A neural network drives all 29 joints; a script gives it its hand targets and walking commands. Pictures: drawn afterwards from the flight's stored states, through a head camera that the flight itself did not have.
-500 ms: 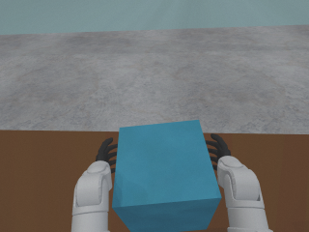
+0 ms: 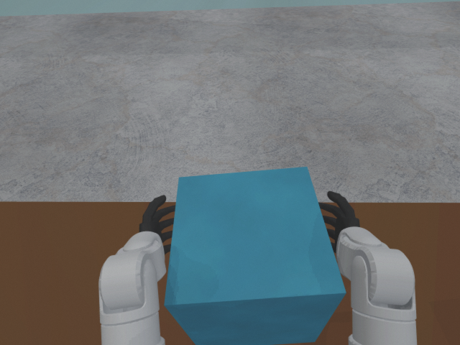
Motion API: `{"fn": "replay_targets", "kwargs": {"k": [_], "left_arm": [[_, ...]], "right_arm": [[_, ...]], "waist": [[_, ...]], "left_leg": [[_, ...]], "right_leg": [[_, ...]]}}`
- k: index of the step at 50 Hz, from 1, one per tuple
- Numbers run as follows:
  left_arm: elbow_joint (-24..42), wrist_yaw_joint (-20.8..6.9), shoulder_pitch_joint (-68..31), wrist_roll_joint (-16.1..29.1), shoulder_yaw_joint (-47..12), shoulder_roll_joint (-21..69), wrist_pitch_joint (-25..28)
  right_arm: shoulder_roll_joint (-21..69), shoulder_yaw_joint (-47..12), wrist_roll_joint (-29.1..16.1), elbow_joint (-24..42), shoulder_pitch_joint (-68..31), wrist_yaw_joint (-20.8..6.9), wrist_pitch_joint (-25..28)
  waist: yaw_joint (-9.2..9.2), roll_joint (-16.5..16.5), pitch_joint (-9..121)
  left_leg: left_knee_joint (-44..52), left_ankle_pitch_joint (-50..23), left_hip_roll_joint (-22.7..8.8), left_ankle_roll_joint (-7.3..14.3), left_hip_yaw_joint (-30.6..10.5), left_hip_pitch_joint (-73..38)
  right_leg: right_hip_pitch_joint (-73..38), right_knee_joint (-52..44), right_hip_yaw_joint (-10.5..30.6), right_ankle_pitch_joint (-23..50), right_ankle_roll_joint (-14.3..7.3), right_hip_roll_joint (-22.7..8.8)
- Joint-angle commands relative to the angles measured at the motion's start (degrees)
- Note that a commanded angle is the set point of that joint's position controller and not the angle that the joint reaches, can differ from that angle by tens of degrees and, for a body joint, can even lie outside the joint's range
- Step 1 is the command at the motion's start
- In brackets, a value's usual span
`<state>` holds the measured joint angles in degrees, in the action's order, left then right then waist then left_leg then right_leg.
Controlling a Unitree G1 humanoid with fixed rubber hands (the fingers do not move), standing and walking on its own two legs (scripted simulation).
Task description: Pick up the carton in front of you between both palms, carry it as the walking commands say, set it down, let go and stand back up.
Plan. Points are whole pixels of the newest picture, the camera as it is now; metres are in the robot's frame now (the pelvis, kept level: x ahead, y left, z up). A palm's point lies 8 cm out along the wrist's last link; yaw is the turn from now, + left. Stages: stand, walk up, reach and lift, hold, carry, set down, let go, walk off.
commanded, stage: carry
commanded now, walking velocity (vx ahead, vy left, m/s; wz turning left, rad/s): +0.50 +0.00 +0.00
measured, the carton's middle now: (249, 263) +0.27 -0.01 +0.01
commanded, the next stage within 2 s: none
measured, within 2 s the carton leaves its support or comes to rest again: neither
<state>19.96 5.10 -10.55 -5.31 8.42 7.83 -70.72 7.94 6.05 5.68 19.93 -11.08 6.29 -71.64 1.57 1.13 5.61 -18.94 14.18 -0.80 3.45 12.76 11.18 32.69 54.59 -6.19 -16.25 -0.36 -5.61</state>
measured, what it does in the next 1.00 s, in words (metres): walks ahead: right foot, then left foot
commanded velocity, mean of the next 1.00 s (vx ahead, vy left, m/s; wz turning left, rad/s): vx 0.50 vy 0.00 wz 0.00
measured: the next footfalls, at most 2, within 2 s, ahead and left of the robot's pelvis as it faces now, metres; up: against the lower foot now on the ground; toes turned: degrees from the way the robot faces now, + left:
right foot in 0.20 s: +0.31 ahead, -0.13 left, +0.00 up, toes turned -12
left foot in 0.64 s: +0.58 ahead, +0.11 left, +0.00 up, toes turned +15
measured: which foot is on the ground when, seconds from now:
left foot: down 0.00-0.20, up 0.22-0.62, down 0.64-1.00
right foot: up 0.00-0.18, down 0.20-0.66, up 0.68-1.00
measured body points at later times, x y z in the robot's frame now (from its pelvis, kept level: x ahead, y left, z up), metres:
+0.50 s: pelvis +0.33 -0.03 +0.00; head +0.33 -0.04 +0.45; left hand +0.58 +0.15 +0.06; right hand +0.61 -0.15 +0.06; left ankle +0.41 +0.11 -0.70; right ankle +0.27 -0.12 -0.75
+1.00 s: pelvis +0.64 +0.00 -0.02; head +0.69 -0.02 +0.43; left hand +1.01 +0.16 +0.09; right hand +1.02 -0.15 +0.09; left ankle +0.54 +0.10 -0.75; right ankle +0.76 -0.09 -0.73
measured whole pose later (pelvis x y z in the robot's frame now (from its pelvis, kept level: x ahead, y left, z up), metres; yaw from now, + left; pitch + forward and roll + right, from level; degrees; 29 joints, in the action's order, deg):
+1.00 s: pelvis +0.64 +0.00 -0.02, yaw +2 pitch +6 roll +2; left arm 2.1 5.4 -35.9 -4.0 13.1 0.2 -69.3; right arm 1.0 8.6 2.9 0.1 -38.2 8.5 -69.9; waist 2.0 0.3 -0.2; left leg -30.2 22.9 -3.1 -0.4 12.1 12.0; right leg 35.4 37.5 -6.7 -9.7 -4.6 -3.4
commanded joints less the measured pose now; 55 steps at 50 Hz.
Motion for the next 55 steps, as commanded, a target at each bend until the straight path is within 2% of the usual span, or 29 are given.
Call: {"fn": "replay_targets", "kwargs": {"k": [1, 6, 9, 10, 11, 12, 13, 15, 16, 19, 21, 23, 25, 29, 31, 32, 33, 34, 35, 38, 41, 46, 49, 50, 51, 52, 53, 54, 55], "left_arm": [[0.1, -13.4, -21.1, 19.5, -40.5, 51.7, -0.2], [2.2, -13.9, -20.8, 19.4, -41.8, 51.4, 1.0], [3.2, -14.4, -21.9, 21.4, -42.5, 52.2, 1.3], [2.3, -14.7, -20.4, 20.5, -42.0, 50.7, 1.6], [0.3, -14.6, -18.9, 20.4, -41.5, 50.5, 1.5], [-0.8, -15.0, -18.4, 20.9, -41.4, 49.5, 2.1], [-0.8, -15.1, -19.2, 21.2, -42.2, 51.2, 2.4], [0.2, -15.2, -21.3, 21.5, -43.4, 54.6, 3.1], [1.8, -15.2, -20.8, 21.3, -42.6, 55.3, 3.7], [2.2, -16.2, -20.6, 23.1, -44.4, 55.7, 4.4], [3.8, -16.1, -21.9, 23.7, -45.3, 54.5, 4.4], [3.7, -16.4, -20.6, 23.4, -45.0, 52.3, 3.9], [2.6, -16.3, -19.9, 23.6, -44.1, 51.2, 3.9], [2.5, -14.4, -26.2, 22.5, -42.2, 45.3, 2.9], [0.6, -13.5, -31.6, 22.7, -43.4, 43.7, 1.9], [-0.7, -13.0, -32.3, 21.5, -41.5, 41.7, 1.4], [1.6, -12.9, -37.2, 22.5, -42.7, 41.2, 0.8], [-0.5, -12.8, -40.1, 23.1, -41.5, 40.2, -0.2], [-1.7, -12.4, -42.0, 24.8, -41.0, 42.8, -0.3], [-8.4, -11.7, -46.5, 24.1, -38.4, 45.6, 0.5], [-10.8, -11.7, -52.3, 24.3, -37.8, 47.9, 1.3], [-14.1, -11.0, -58.7, 23.8, -36.3, 48.1, 2.1], [-17.4, -10.8, -61.2, 24.0, -35.6, 47.3, 1.5], [-18.1, -10.9, -62.7, 24.0, -34.4, 46.7, 1.3], [-18.6, -11.3, -62.5, 24.9, -33.0, 48.4, 1.1], [-18.4, -11.6, -63.4, 24.7, -32.6, 47.7, 1.3], [-23.3, -11.6, -61.5, 24.1, -30.6, 46.2, 1.0], [-23.4, -11.9, -63.6, 25.5, -31.5, 48.2, 0.9], [-21.9, -12.1, -65.3, 26.4, -32.8, 49.9, 1.5]], "right_arm": [[51.8, -41.2, -25.4, 5.4, -28.1, -15.3, 0.8], [52.6, -42.0, -24.5, 3.6, -26.0, -15.8, 2.1], [50.6, -41.6, -22.8, 6.0, -23.9, -15.9, 2.8], [49.7, -41.6, -22.8, 4.7, -24.2, -15.9, 2.5], [49.2, -41.5, -22.5, 4.6, -24.8, -16.0, 2.4], [50.1, -42.3, -23.0, 5.4, -24.5, -16.0, 2.4], [49.9, -42.0, -22.6, 4.3, -24.0, -16.1, 2.7], [54.0, -41.8, -23.3, 5.2, -25.6, -16.4, 3.7], [55.3, -42.7, -23.1, 4.5, -24.7, -16.5, 4.1], [54.9, -41.4, -20.8, 3.0, -20.8, -15.8, 5.1], [55.2, -41.9, -20.1, 2.6, -19.1, -15.3, 6.0], [53.7, -42.1, -19.6, 2.7, -19.1, -14.9, 5.5], [51.9, -41.6, -20.5, 6.0, -22.2, -14.4, 5.1], [47.3, -42.2, -23.5, 5.2, -30.5, -14.6, 3.7], [44.2, -40.5, -23.3, 2.7, -34.0, -14.3, 3.0], [42.6, -39.4, -23.4, -0.4, -34.4, -14.2, 2.1], [40.6, -38.7, -23.1, -1.7, -35.3, -13.9, 2.2], [39.7, -37.4, -22.6, -2.5, -37.9, -13.6, 2.3], [40.4, -38.7, -24.1, -1.2, -40.6, -13.4, 2.0], [47.7, -39.3, -27.4, -4.6, -49.6, -13.4, 2.3], [49.7, -40.0, -29.7, -3.9, -59.9, -13.2, 3.4], [51.3, -38.2, -30.2, -10.2, -65.6, -12.5, 3.9], [48.6, -36.2, -28.9, -14.8, -66.0, -11.9, 3.8], [50.0, -35.8, -28.6, -14.5, -67.8, -11.6, 3.8], [50.1, -34.8, -28.5, -15.0, -68.0, -11.4, 3.4], [50.8, -34.0, -27.9, -15.8, -69.4, -11.1, 3.0], [50.9, -33.0, -27.8, -16.9, -68.8, -10.9, 2.2], [50.9, -33.0, -27.0, -19.4, -67.9, -10.9, 2.2], [52.7, -31.5, -27.1, -20.2, -67.8, -11.2, 2.4]], "waist": [[-0.64, 5.7, 10.5], [-0.78, 8.6, 7.6], [-2.04, 6.3, 13.1], [-2.58, 4.5, 16.6], [-4.03, -3.8, 19.4], [-3.52, -15.8, 20.8], [-3.46, -12.4, 18.5], [-3.0, -6.1, 18.2], [-2.47, -4.1, 15.8], [-2.81, -4.7, 13.7], [-2.68, -4.2, 11.3], [-2.95, -9.1, 8.1], [-2.99, -7.3, 8.9], [-3.73, -11.3, 6.3], [-1.07, -5.7, 7.8], [1.65, -4.6, 12.3], [2.9, 11.4, 14.9], [2.63, 23.2, 16.1], [2.48, 18.4, 19.8], [1.37, 1.2, 18.4], [0.26, 4.0, 18.6], [1.85, 5.9, 16.5], [0.35, 10.3, 16.8], [-1.52, 9.3, 17.9], [-1.95, 1.6, 22.6], [-4.87, -1.4, 25.3], [-5.38, -18.9, 28.6], [-5.54, -17.5, 28.5], [-5.73, -14.0, 25.7]], "left_leg": [[8.7, -16.4, -15.2, 5.5, -12.7, -16.8], [5.9, -31.4, -12.4, 2.3, -5.6, -16.2], [-9.8, -37.9, -10.2, -0.2, 1.6, -11.5], [-18.3, -28.9, -8.0, -1.8, 0.6, -2.8], [-35.6, -18.1, -5.2, -3.7, 0.2, 8.6], [-47.3, 12.0, 1.6, -4.9, -3.7, 22.1], [-52.9, 14.0, -2.2, -2.8, -11.9, 26.6], [-54.4, 9.6, -5.7, -1.4, -13.2, 29.0], [-49.1, 5.4, -8.1, -1.5, -13.3, 26.4], [-37.4, 3.5, -6.9, -1.8, -9.4, 20.9], [-29.5, 1.5, -6.2, -2.8, -7.4, 22.0], [-22.3, -2.8, -6.0, -2.7, -5.4, 21.1], [-18.0, -6.9, -3.5, -2.5, -2.9, 19.5], [-13.1, -6.9, -3.1, -1.6, -1.5, 16.5], [-10.4, -4.4, 0.4, -0.6, 2.9, 5.1], [-11.5, -0.7, 0.3, 0.0, 0.8, -7.4], [-3.4, 5.1, -13.4, 4.3, -23.1, -15.6], [3.6, -2.3, -21.3, 11.5, -41.9, -24.8], [1.3, -9.0, -22.2, 13.1, -38.9, -27.1], [-2.7, -18.9, -19.6, 8.8, -25.3, -17.4], [-1.1, -11.8, -18.1, 8.5, -20.3, -14.6], [-4.0, -20.9, -11.9, 7.1, -8.1, -11.3], [-7.1, -25.2, -13.1, 4.7, -6.5, -10.9], [-13.0, -27.3, -11.9, 3.3, -4.2, -10.1], [-20.6, -29.2, -10.3, 1.4, -3.3, -6.2], [-31.4, -16.7, -7.5, -0.2, -2.5, 1.2], [-48.1, 6.2, 1.7, -2.9, -4.7, 19.0], [-54.6, 16.9, 1.6, -1.8, -12.3, 29.0], [-56.4, 15.3, 0.5, -0.4, -14.4, 31.7]], "right_leg": [[6.9, -11.3, -0.6, 5.3, -0.1, -0.9], [-3.2, -23.9, -6.5, 13.0, -1.5, 2.0], [-24.0, -27.8, -12.8, 10.4, -1.8, 7.2], [-36.5, -26.9, -9.2, 7.8, -2.1, 3.8], [-46.2, -32.6, 9.2, -0.9, -5.7, -8.0], [-52.5, -40.0, 31.7, 0.7, -11.6, -20.5], [-50.1, -41.4, 32.0, 3.6, -13.2, -21.4], [-46.1, -40.4, 22.6, 13.3, -12.4, -18.4], [-40.8, -40.8, 15.8, 15.8, -9.1, -16.2], [-32.4, -44.0, 7.7, 6.1, -7.7, -13.7], [-31.4, -45.8, 3.3, 7.0, -8.2, -12.5], [-29.6, -45.1, -0.7, 9.4, -7.9, -11.1], [-32.3, -43.1, -2.2, 14.2, -7.5, -9.6], [-32.2, -36.3, -5.2, 13.2, -6.0, -8.5], [-28.2, -25.2, -7.9, 19.4, -4.8, -5.8], [-22.6, -13.9, -8.1, 22.0, -3.2, -4.4], [-9.0, 4.1, -9.1, 9.5, -0.1, 1.0], [6.6, 17.6, -3.5, -12.9, 1.2, 7.6], [11.0, 26.0, 2.9, -15.0, -0.6, 4.5], [11.6, 20.9, 6.9, -6.5, -3.1, -1.3], [11.0, 12.4, 4.9, -2.5, -2.6, -0.3], [3.5, -11.7, -0.9, 6.3, -2.9, 3.3], [-4.4, -19.3, -3.4, 7.9, -5.1, 4.8], [-11.3, -24.8, -5.5, 8.5, -5.4, 6.0], [-24.1, -24.7, -5.6, 10.8, -5.8, 7.8], [-33.6, -24.3, 0.7, 5.9, -6.0, 3.0], [-46.0, -30.5, 33.1, 6.8, -11.8, -13.9], [-52.7, -31.1, 36.6, 10.0, -14.0, -15.4], [-51.1, -29.4, 33.0, 18.3, -13.5, -13.1]]}}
